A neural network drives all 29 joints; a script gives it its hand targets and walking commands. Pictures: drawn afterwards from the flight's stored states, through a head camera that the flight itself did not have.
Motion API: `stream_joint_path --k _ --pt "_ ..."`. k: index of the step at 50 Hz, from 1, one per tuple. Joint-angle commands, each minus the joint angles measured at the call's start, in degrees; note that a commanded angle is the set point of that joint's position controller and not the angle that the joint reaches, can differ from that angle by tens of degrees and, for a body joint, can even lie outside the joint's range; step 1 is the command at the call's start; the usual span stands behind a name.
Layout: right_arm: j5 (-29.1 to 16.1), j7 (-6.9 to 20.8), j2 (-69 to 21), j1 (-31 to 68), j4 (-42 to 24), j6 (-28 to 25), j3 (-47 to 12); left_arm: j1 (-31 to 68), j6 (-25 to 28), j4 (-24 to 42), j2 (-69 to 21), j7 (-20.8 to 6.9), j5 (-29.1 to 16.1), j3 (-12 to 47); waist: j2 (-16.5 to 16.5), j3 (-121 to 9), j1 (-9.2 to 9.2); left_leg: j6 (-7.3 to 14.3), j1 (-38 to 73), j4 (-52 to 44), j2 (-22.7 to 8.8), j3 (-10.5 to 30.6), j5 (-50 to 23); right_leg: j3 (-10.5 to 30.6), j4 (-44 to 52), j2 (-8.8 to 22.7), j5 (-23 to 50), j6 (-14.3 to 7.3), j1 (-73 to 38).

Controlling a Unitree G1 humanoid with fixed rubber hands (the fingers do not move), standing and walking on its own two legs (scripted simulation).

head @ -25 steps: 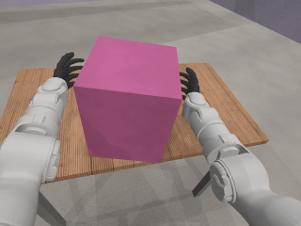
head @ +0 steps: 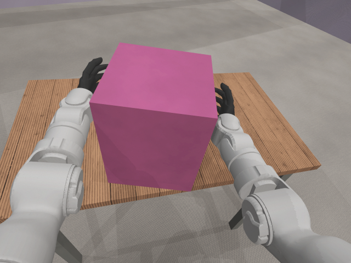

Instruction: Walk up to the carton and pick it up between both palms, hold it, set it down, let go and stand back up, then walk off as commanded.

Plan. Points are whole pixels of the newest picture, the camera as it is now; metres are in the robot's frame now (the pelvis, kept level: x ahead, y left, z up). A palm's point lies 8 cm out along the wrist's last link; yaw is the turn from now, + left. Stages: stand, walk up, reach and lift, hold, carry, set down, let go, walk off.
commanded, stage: reach and lift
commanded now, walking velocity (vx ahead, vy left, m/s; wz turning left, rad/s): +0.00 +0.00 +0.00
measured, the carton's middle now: (157, 121) +0.44 +0.01 +0.08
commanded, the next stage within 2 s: none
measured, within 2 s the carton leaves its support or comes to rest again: neither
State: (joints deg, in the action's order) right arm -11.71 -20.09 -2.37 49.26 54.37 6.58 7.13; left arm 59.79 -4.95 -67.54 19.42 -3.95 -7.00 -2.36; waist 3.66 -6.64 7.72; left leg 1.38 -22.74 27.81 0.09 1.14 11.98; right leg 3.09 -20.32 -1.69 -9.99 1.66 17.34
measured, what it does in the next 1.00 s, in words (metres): stands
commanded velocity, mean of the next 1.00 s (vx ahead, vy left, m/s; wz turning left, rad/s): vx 0.00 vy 0.00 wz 0.00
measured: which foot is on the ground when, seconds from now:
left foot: down 0.00-1.00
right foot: down 0.00-1.00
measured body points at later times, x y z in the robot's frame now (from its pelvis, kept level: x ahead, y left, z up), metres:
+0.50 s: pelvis +0.01 +0.01 +0.01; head +0.01 +0.06 +0.46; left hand +0.46 +0.17 +0.16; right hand +0.40 -0.14 +0.14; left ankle +0.02 +0.09 -0.74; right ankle +0.00 -0.14 -0.74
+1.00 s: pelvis +0.02 +0.01 +0.01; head +0.02 +0.05 +0.45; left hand +0.46 +0.17 +0.15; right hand +0.40 -0.14 +0.14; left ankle +0.02 +0.09 -0.74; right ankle +0.00 -0.14 -0.74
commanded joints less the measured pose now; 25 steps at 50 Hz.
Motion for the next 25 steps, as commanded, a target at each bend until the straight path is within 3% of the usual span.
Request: stream_joint_path --k 1,2,3,4,5,6,7,8,10,12,14,16,18,21,23,25 --pt "2.19 0.31 1.36 24.96 -12.44 -2.57 -0.11 27.5 1.72 8.46 2.22 -0.08 2.51 -3.29 -9.67 -24.77 -2.3 -3.68 20.38 -0.87 -0.67 -4.56 -17.96 -6.1 0.87 0.34 16.83 -0.22 -4.8" --pt "2.87 0.21 0.08 25.32 -12.04 -2.6 0.78 28.84 1.81 9.24 1.36 0.02 2.91 -3.04 -9.81 -25.18 -1.62 -3.82 20.56 -1.38 -0.56 -4.94 -17.79 -6.68 1.08 0.3 16.37 -0.31 -5.33" --pt "3.55 0.69 0.33 24.9 -12.52 -2.84 0.22 28.23 2.23 10.13 0.97 -0.21 3.22 -3.36 -10.01 -25.69 -2.35 -3.98 20.48 -1.24 -0.72 -4.9 -18.51 -6.54 0.98 0.35 16.33 -0.67 -6.08" --pt "4.23 0.5 -0.2 24.25 -10.67 -2.81 1.75 28.5 2.12 9.48 0.42 -0.16 3.55 -3.14 -11.2 -25.0 -1.49 -4.12 20.76 -1.51 -0.74 -4.92 -18.17 -6.64 1.3 0.5 15.96 -0.59 -5.51" --pt "4.94 1.08 -0.82 26.05 -11.9 -3.13 1.34 28.08 2.23 8.57 -0.35 -0.3 4.48 -3.77 -9.93 -25.16 -2.2 -3.96 21.24 -1.56 -0.94 -4.83 -17.83 -6.93 1.35 0.68 14.95 -0.58 -5.3" --pt "5.7 1.07 -1.79 25.07 -12.44 -3.37 1.75 28.99 2.66 10.17 -0.5 -0.49 4.66 -3.51 -11.0 -25.62 -1.39 -3.84 21.82 -1.8 -0.61 -5.28 -17.44 -6.69 1.73 0.99 15.22 -0.84 -5.72" --pt "7.67 1.54 -3.14 23.33 -12.58 -3.61 2.64 28.34 2.96 10.91 -1.67 -1.0 6.06 -4.46 -9.91 -25.15 -1.85 -4.0 21.91 -2.14 -0.64 -5.58 -17.98 -6.85 1.7 0.72 15.84 -0.47 -7.09" --pt "7.21 2.1 -3.65 24.07 -10.33 -3.6 2.99 28.12 2.72 8.45 -3.94 -1.42 6.17 -3.88 -11.04 -22.46 -0.76 -4.13 22.19 -2.31 -0.95 -5.36 -16.96 -6.99 2.25 0.96 14.32 -0.92 -5.19" --pt "9.68 3.25 -5.89 23.69 -12.37 -4.39 3.33 26.7 2.97 9.01 -6.14 -2.18 8.68 -5.87 -9.06 -21.92 -2.31 -3.38 22.81 -3.73 -0.89 -5.62 -16.96 -7.16 2.95 0.73 13.93 -0.71 -7.92" --pt "13.27 4.51 -10.26 23.77 -12.77 -4.83 4.48 26.87 2.88 8.85 -9.76 -3.89 12.31 -8.15 -7.75 -20.71 -2.52 -3.18 22.26 -5.0 -0.95 -6.43 -16.75 -7.04 3.22 1.13 14.91 -0.39 -10.35" --pt "17.46 6.83 -16.61 23.45 -12.53 -5.58 5.93 27.75 3.04 9.11 -14.38 -5.85 15.84 -10.46 -9.51 -19.26 -3.43 -3.47 21.7 -5.49 -0.5 -6.58 -18.34 -6.78 3.57 1.59 15.6 -0.46 -13.27" --pt "22.97 9.96 -25.38 23.87 -13.03 -6.3 7.2 27.84 2.83 10.59 -25.73 -8.72 20.75 -11.81 -10.4 -17.89 -3.53 -4.49 24.81 -7.18 -0.24 -7.41 -20.81 -7.64 4.77 1.49 17.15 -0.49 -16.15" --pt "26.7 13.97 -35.3 24.28 -15.0 -7.12 5.16 25.71 2.12 10.49 -35.75 -11.91 25.13 -13.27 -10.28 -19.17 -5.17 -4.88 26.77 -7.41 0.1 -7.82 -25.84 -7.57 4.58 1.06 20.9 -0.08 -20.15" --pt "29.2 16.17 -37.0 23.01 -15.74 -7.49 4.74 22.55 1.2 12.16 -38.63 -13.53 27.51 -15.43 -10.3 -15.65 -6.62 -4.75 27.41 -8.38 0.57 -8.63 -26.8 -8.13 5.78 0.97 19.14 0.01 -22.85" --pt "30.31 16.68 -34.91 19.21 -14.62 -6.61 5.12 21.47 -0.28 13.23 -37.35 -14.47 28.42 -15.76 -9.37 -10.55 -4.94 -4.21 26.91 -9.77 0.67 -8.52 -23.49 -8.65 6.62 1.1 15.82 0.5 -22.95" --pt "31.83 16.74 -35.02 19.05 -15.83 -6.61 5.8 21.21 -1.16 15.19 -38.22 -15.08 28.45 -15.64 -8.18 -8.49 -4.98 -3.94 25.91 -10.72 0.72 -8.86 -21.36 -8.45 7.44 0.96 13.23 0.46 -23.09"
